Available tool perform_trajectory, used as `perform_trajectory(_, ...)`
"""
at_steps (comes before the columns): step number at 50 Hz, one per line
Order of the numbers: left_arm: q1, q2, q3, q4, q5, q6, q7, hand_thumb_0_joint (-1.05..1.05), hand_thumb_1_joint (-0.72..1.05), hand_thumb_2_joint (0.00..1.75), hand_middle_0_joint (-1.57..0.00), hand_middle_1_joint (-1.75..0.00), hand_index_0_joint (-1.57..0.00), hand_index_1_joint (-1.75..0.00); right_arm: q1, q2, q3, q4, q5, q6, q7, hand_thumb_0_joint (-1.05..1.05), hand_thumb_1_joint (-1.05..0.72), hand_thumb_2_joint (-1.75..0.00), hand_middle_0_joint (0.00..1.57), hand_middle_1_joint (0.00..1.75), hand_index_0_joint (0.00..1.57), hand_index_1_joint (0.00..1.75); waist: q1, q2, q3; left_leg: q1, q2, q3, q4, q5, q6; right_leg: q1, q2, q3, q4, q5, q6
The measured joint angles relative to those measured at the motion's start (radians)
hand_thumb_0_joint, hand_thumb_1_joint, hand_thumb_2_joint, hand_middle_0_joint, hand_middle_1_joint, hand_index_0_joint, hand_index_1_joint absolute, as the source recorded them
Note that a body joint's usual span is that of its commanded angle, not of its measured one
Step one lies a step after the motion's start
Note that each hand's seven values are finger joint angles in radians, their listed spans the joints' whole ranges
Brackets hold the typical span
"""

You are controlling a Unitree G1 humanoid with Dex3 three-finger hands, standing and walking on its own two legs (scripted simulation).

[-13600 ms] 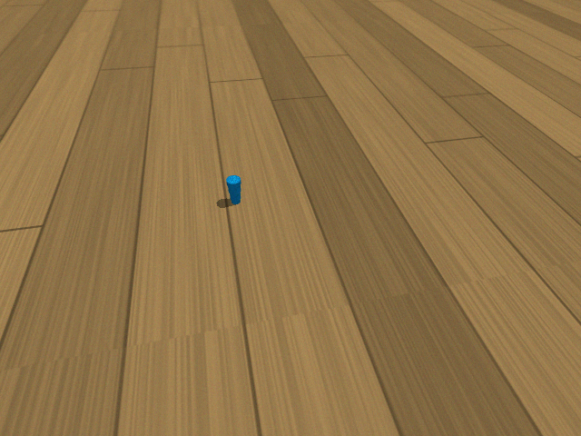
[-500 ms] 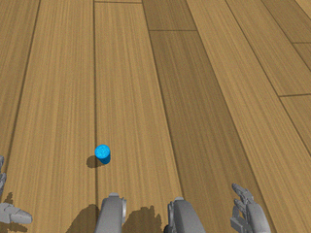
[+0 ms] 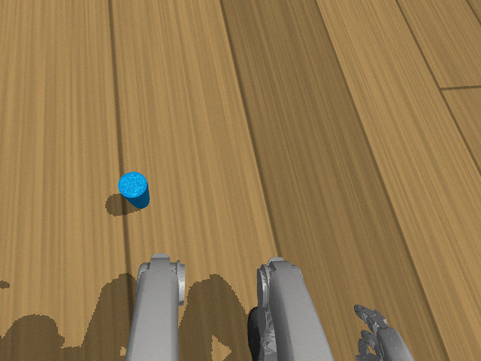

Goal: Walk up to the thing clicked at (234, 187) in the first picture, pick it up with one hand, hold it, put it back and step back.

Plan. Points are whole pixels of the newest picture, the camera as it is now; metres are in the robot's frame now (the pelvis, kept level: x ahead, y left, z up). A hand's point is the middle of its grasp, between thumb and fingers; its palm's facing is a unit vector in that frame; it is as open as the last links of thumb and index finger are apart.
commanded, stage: go down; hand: left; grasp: from the side
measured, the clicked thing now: (137, 193) +0.50 +0.24 -0.40
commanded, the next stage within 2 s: approach in 1.12 s
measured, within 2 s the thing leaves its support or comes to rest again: neither
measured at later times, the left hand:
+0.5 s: hand out of the picture +0.39 +0.43 -0.06, palm faces +0.31 -0.94 -0.11, open 17.0 cm
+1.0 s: hand out of the picture +0.40 +0.43 -0.07, palm faces +0.31 -0.95 -0.08, open 16.9 cm
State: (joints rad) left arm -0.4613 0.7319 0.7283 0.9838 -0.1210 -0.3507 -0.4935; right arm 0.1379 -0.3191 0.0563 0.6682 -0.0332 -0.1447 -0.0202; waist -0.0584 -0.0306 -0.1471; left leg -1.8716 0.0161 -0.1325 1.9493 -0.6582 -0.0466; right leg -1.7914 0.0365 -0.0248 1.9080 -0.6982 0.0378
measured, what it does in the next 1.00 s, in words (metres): lowers itself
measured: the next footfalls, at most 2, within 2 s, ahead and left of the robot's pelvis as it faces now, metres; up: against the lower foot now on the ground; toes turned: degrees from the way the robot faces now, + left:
none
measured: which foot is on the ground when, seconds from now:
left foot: down 0.00-1.00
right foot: down 0.00-1.00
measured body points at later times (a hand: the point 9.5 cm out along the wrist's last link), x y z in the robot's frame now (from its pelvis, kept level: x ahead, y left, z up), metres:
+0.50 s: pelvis -0.02 +0.00 -0.07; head +0.19 +0.07 +0.32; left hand +0.37 +0.47 -0.05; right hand +0.12 -0.28 -0.18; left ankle +0.08 +0.14 -0.44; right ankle +0.07 -0.14 -0.44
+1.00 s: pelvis -0.02 +0.01 -0.10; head +0.19 +0.08 +0.29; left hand +0.38 +0.48 -0.07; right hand +0.10 -0.27 -0.19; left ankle +0.08 +0.14 -0.44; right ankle +0.07 -0.13 -0.44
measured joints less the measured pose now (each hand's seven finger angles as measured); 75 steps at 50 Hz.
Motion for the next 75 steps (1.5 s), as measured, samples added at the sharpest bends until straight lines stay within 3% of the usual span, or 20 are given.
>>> perform_trajectory(10, -0.088, 0.089, 0.07, 0.065, 0.005, 0.009, -0.043, -0.01, -0.44, 0.07, -0.04, -0.07, -0.03, -0.07, -0.007, -0.014, 0.023, -0.002, -0.007, 0.02, 0.006, 0.01, -0.89, -0.89, 0.2, 0.3, 0.2, 0.3, -0.026, 0.002, 0.011, -0.096, -0.001, -0.02, 0.108, -0.005, -0.008, -0.095, 0.011, -0.011, 0.104, -0.003, -0.001)
perform_trajectory(22, -0.164, 0.159, 0.113, 0.107, 0.006, -0.002, -0.079, -0.01, -0.43, 0.07, -0.03, -0.07, -0.03, -0.07, -0.008, -0.019, 0.044, 0.006, -0.021, 0.017, 0.015, 0.01, -0.89, -0.9, 0.2, 0.3, 0.2, 0.3, -0.026, -0.014, 0.041, -0.195, -0.007, -0.031, 0.216, -0.005, -0.008, -0.19, 0.017, -0.013, 0.207, -0.004, 0.007)
perform_trajectory(36, -0.192, 0.175, 0.121, 0.091, 0.018, 0.023, -0.074, -0.01, -0.41, 0.09, -0.03, -0.08, -0.02, -0.08, -0.004, -0.019, 0.051, 0.003, -0.019, 0.032, 0.018, 0.01, -0.89, -0.9, 0.2, 0.3, 0.2, 0.3, -0.041, -0.003, 0.04, -0.245, -0.014, -0.033, 0.278, -0.005, 0.006, -0.225, 0.017, -0.013, 0.258, -0.009, 0.006)
perform_trajectory(53, -0.241, 0.22, 0.138, 0.114, 0.014, -0.003, -0.086, -0.01, -0.39, 0.1, -0.03, -0.09, -0.03, -0.08, 0.001, -0.028, 0.076, 0.002, -0.028, 0.046, 0.024, 0.01, -0.89, -0.9, 0.21, 0.3, 0.2, 0.3, -0.052, -0.017, 0.069, -0.292, -0.018, -0.043, 0.329, -0.005, 0.009, -0.265, 0.019, -0.019, 0.3, -0.01, 0.007)
perform_trajectory(63, -0.242, 0.228, 0.156, 0.108, -0.008, -0.016, -0.095, -0.01, -0.38, 0.11, -0.03, -0.09, -0.02, -0.09, -0.008, -0.034, 0.078, 0.0, -0.031, 0.058, 0.027, 0.01, -0.9, -0.9, 0.21, 0.3, 0.2, 0.3, -0.057, -0.011, 0.076, -0.3, -0.019, -0.046, 0.344, -0.016, 0.01, -0.269, 0.018, -0.021, 0.312, -0.021, 0.016)
perform_trajectory(68, -0.265, 0.254, 0.146, 0.161, -0.029, -0.05, -0.105, -0.01, -0.43, 0.08, -0.05, -0.07, -0.03, -0.08, -0.023, -0.04, 0.093, -0.012, -0.038, 0.057, 0.031, 0.01, -0.9, -0.9, 0.2, 0.3, 0.2, 0.3, -0.062, -0.02, 0.093, -0.315, -0.018, -0.051, 0.361, -0.011, 0.01, -0.285, 0.022, -0.024, 0.327, -0.014, 0.015)
perform_trajectory(75, -0.314, 0.263, 0.106, 0.278, -0.064, -0.156, -0.109, -0.01, -0.5, 0.03, -0.06, -0.06, -0.05, -0.06, -0.059, -0.048, 0.144, -0.038, -0.067, 0.054, 0.045, 0.01, -0.89, -0.89, 0.2, 0.3, 0.2, 0.3, -0.087, -0.058, 0.141, -0.357, -0.017, -0.075, 0.43, -0.008, 0.01, -0.323, 0.038, -0.038, 0.38, -0.002, 0.026)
